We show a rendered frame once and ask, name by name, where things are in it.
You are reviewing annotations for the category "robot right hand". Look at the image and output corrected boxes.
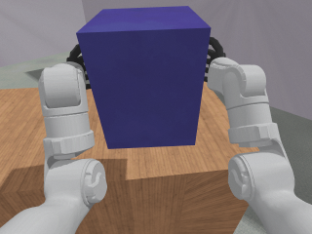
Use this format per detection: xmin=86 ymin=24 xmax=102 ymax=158
xmin=204 ymin=36 xmax=226 ymax=82

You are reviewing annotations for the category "robot right upper arm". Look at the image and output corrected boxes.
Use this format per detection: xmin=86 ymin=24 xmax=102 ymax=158
xmin=228 ymin=149 xmax=312 ymax=234

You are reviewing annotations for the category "robot left hand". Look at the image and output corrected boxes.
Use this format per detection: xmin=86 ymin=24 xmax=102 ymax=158
xmin=66 ymin=44 xmax=91 ymax=90

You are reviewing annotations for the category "robot left upper arm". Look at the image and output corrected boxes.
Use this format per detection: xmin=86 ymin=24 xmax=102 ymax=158
xmin=0 ymin=158 xmax=107 ymax=234

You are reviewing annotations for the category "robot left forearm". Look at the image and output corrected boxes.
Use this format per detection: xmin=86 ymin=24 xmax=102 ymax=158
xmin=38 ymin=61 xmax=95 ymax=197

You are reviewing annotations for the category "robot right forearm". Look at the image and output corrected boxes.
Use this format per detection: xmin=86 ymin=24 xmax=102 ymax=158
xmin=207 ymin=57 xmax=295 ymax=188

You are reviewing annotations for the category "carton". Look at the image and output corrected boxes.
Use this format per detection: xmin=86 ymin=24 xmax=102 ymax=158
xmin=76 ymin=6 xmax=212 ymax=149

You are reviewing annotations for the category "pedestal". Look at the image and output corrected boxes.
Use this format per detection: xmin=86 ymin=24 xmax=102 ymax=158
xmin=0 ymin=81 xmax=259 ymax=234

